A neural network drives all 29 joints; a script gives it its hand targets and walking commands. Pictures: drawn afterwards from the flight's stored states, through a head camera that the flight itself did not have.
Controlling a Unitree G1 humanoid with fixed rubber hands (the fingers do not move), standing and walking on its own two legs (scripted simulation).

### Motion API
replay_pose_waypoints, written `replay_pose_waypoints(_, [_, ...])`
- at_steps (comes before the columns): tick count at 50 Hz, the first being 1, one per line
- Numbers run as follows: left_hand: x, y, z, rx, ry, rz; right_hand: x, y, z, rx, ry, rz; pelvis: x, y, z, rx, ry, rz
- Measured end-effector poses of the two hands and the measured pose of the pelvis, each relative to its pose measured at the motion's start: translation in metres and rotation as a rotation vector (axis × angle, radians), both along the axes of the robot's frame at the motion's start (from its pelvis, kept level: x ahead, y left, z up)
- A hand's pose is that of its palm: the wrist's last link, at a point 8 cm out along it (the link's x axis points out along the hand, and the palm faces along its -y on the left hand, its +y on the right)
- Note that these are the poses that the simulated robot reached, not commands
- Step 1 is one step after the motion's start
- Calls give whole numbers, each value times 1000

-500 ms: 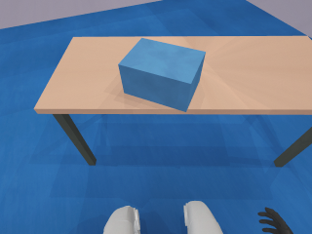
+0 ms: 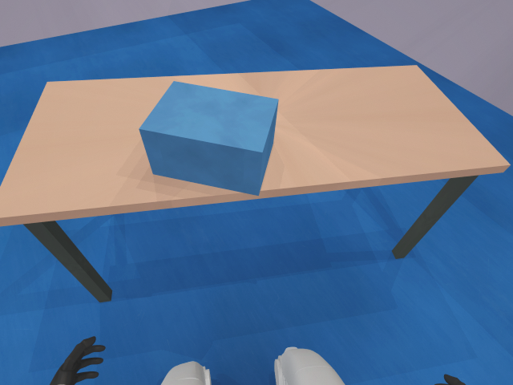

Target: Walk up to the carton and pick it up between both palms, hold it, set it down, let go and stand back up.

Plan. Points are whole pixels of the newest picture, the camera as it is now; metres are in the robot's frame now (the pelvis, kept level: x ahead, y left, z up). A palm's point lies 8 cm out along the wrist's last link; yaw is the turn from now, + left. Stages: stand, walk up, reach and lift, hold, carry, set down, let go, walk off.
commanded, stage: walk up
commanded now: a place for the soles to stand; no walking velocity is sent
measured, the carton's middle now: (215, 137) +0.65 +0.07 -0.04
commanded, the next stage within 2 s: none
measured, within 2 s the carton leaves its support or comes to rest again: neither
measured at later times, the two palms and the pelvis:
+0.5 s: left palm out of the picture +0.05 +0.30 -0.09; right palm out of the picture +0.10 -0.35 -0.10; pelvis +0.02 -0.04 +0.01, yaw +5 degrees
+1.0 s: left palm out of the picture +0.10 +0.28 -0.08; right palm (455, 354) +0.15 -0.34 -0.09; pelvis +0.03 -0.04 +0.02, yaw +5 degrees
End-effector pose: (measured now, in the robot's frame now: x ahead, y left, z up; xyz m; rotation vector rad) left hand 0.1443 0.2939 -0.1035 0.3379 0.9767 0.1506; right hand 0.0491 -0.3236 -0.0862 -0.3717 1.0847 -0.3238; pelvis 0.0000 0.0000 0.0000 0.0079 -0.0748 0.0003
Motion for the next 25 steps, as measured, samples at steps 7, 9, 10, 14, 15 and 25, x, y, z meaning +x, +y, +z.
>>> replay_pose_waypoints(7, [-20, -2, 4, 13, 0, 37, 16, -5, -8, 25, -2, 54, -2, -16, -1, -29, -3, 11])
replay_pose_waypoints(9, [-35, 1, 5, 19, 16, 65, 23, -7, -9, 31, 10, 67, -1, -18, 0, -29, 7, 23])
replay_pose_waypoints(10, [-43, 3, 5, 24, 30, 78, 27, -8, -9, 32, 11, 75, -1, -19, 0, -28, 11, 27])
replay_pose_waypoints(14, [-75, 11, 5, 47, 109, 132, 39, -10, -8, 32, -4, 98, 0, -17, 2, 2, 13, 37])
replay_pose_waypoints(15, [-81, 12, 5, 51, 133, 141, 41, -10, -8, 33, -6, 102, 1, -17, 3, 5, 15, 37])
replay_pose_waypoints(25, [-95, 2, 12, 67, 169, 202, 54, -23, -13, 44, 93, 133, 18, -36, 8, -13, 40, 82])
